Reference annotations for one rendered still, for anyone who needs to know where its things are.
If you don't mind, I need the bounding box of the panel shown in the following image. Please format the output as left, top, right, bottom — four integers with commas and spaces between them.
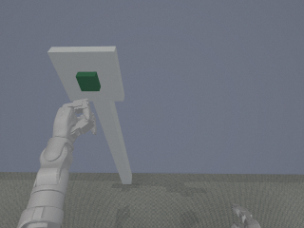
47, 46, 132, 184

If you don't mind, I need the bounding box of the right robot hand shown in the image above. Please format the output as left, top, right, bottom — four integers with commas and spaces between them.
231, 203, 261, 228

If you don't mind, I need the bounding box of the button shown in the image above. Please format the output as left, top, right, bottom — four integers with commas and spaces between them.
75, 71, 101, 91

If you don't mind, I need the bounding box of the left robot forearm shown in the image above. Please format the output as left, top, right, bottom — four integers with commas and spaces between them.
17, 136, 74, 228

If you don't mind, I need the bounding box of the left robot hand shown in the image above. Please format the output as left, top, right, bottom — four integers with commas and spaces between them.
52, 98, 97, 144

